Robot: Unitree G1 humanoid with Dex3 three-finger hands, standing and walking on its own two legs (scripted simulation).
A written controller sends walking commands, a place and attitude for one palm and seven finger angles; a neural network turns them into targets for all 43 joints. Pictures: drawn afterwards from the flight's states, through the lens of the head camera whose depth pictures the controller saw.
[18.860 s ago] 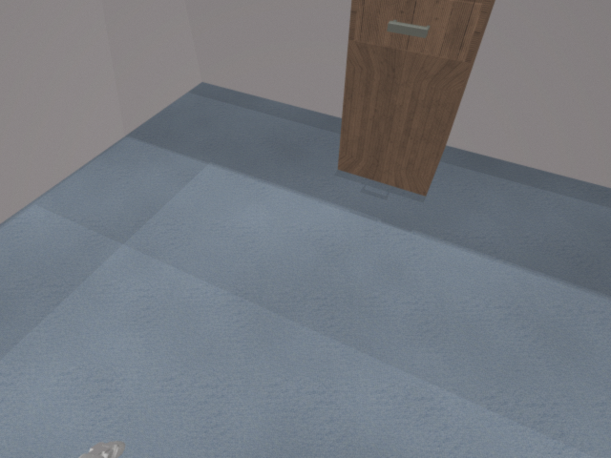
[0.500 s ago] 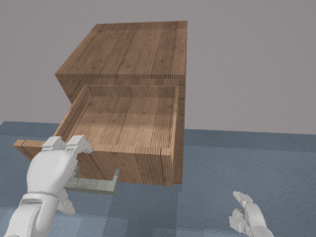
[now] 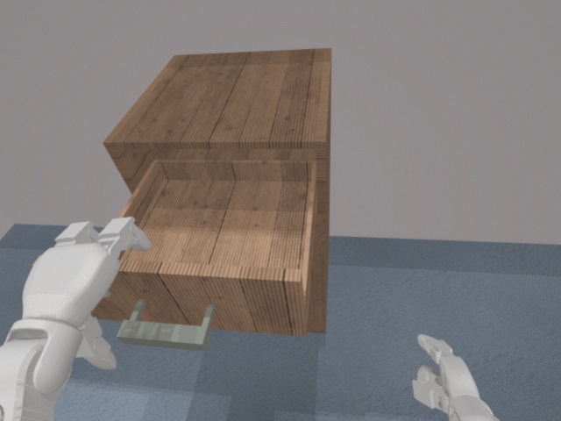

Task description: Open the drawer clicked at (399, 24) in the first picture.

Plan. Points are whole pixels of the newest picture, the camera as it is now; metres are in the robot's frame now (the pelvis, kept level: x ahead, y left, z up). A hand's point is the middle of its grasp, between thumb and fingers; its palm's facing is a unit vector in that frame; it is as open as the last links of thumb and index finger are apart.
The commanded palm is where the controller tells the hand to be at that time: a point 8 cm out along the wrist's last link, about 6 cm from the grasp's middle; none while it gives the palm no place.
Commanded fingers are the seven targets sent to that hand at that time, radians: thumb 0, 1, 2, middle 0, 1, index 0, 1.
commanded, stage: draw the hand back to the body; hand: left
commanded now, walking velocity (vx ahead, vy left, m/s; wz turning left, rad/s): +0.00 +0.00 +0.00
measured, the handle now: (169, 321) +0.25 +0.23 -0.02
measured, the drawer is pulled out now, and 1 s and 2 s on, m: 0.30 0.30 0.30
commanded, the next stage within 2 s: step back with the hand held close in 1.64 s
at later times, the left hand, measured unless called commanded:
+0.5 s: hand (94, 312) +0.19 +0.25 +0.12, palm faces +0.07 -0.09 -0.99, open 13.8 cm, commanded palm +0.16 +0.26 +0.18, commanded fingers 0.00 -0.50 0.30 -0.30 -1.20 -0.30 -1.20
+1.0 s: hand (113, 277) +0.22 +0.22 +0.16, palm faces +0.35 -0.86 -0.38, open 12.4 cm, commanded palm +0.16 +0.27 +0.18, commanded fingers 0.00 0.17 0.58 -0.25 -0.77 -0.25 -0.77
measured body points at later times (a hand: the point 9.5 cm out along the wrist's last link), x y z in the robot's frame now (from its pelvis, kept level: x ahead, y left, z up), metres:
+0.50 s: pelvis +0.00 +0.01 +0.00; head +0.00 -0.03 +0.45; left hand +0.18 +0.26 +0.18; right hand +0.22 -0.19 -0.10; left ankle +0.02 +0.13 -0.74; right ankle -0.05 -0.11 -0.74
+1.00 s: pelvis +0.02 +0.00 +0.00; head +0.01 -0.01 +0.45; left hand +0.19 +0.27 +0.19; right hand +0.20 -0.21 -0.08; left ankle +0.02 +0.13 -0.74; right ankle -0.05 -0.11 -0.74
